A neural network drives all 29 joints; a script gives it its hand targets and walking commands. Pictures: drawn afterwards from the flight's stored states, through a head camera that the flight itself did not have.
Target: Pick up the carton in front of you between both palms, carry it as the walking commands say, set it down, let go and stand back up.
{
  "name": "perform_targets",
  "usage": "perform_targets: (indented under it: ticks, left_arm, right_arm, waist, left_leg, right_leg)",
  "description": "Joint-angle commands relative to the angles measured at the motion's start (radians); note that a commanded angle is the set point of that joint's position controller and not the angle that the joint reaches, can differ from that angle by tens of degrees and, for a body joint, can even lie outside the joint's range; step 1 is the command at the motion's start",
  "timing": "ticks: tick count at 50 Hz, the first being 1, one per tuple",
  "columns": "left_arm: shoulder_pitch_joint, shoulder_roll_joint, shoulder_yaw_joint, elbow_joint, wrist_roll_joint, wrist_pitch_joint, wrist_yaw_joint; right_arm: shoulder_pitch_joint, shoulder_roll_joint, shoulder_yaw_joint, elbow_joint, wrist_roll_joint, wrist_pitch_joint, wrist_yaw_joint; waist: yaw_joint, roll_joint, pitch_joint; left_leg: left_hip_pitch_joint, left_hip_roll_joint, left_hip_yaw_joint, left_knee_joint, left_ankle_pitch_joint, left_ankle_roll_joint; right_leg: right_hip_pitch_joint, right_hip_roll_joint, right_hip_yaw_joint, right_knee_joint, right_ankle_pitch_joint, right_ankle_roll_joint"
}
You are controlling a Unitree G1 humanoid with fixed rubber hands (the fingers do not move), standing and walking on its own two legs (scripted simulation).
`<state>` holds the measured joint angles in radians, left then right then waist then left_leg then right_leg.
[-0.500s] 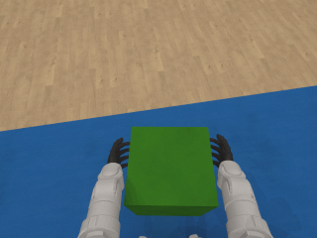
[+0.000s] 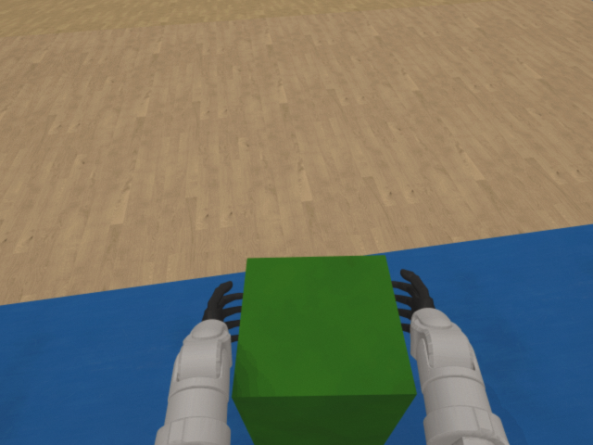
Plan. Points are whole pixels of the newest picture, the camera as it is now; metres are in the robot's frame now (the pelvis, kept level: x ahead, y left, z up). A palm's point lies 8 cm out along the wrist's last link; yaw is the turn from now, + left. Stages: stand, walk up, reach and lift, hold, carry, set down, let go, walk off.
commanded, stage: reach and lift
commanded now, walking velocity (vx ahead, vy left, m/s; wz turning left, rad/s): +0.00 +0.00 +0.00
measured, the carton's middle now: (317, 355) +0.29 +0.00 -0.05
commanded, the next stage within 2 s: hold in 0.82 s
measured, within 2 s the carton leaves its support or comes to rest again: neither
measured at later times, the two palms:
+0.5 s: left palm (214, 320) +0.30 +0.15 +0.03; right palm (422, 309) +0.31 -0.15 +0.04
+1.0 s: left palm (210, 314) +0.30 +0.15 +0.06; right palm (426, 302) +0.30 -0.15 +0.06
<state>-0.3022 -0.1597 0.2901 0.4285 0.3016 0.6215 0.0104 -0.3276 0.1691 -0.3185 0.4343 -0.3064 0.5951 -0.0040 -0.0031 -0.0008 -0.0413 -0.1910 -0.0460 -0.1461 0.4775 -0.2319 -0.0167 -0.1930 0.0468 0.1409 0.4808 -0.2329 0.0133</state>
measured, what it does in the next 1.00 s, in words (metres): stands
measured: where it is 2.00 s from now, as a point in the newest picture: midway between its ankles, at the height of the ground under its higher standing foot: outside the picture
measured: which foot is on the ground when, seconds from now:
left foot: down 0.00-1.00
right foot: down 0.00-1.00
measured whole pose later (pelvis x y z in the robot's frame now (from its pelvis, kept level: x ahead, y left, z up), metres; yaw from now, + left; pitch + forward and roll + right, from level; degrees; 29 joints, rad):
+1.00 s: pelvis +0.01 +0.00 +0.01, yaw +0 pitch -6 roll +0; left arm -0.25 -0.15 0.20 0.24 0.27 0.76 0.01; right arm -0.27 0.15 -0.23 0.24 -0.27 0.73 0.00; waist 0.00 0.00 -0.02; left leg -0.05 -0.04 -0.14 0.35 -0.19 -0.01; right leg -0.05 0.03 0.14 0.35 -0.19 0.01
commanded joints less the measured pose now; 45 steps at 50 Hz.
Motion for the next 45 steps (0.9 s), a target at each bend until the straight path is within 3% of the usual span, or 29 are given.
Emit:
perform_targets:
  ticks: [1,11,27,40,45]
  left_arm:
    - [-0.64,-0.962,-0.539,-0.029,-0.251,-0.052,-0.274]
    - [-0.618,-0.96,-0.532,-0.024,-0.242,-0.036,-0.269]
    - [-0.481,-0.934,-0.592,-0.154,-0.277,0.005,-0.256]
    - [-0.466,-0.926,-0.602,-0.202,-0.289,0.037,-0.255]
    - [-0.482,-0.932,-0.668,-0.285,-0.332,0.062,-0.252]
  right_arm:
    - [-0.516,1.0,0.532,0.062,0.227,-0.006,0.269]
    - [-0.511,0.978,0.535,0.053,0.224,0.006,0.27]
    - [-0.371,0.952,0.588,-0.071,0.257,0.044,0.262]
    - [-0.355,0.943,0.602,-0.123,0.268,0.077,0.26]
    - [-0.369,0.958,0.671,-0.204,0.309,0.102,0.257]
  waist:
    - [-0.003,-0.006,-0.197]
    - [0.001,0.004,-0.22]
    - [0.001,0.003,-0.234]
    - [0.0,-0.001,-0.204]
    - [0.0,-0.001,-0.252]
  left_leg:
    - [0.026,-0.041,0.082,-0.084,-0.001,0.016]
    - [0.067,-0.042,0.082,-0.106,0.051,0.008]
    - [0.15,-0.051,0.073,-0.135,0.253,-0.002]
    - [0.162,-0.053,0.069,-0.149,0.246,-0.001]
    - [0.201,-0.052,0.066,-0.156,0.296,-0.003]
  right_leg:
    - [0.044,0.034,-0.072,-0.085,0.023,-0.006]
    - [0.077,0.04,-0.079,-0.1,0.074,-0.002]
    - [0.156,0.051,-0.07,-0.13,0.27,0.01]
    - [0.165,0.05,-0.067,-0.146,0.263,0.012]
    - [0.204,0.05,-0.065,-0.152,0.316,0.017]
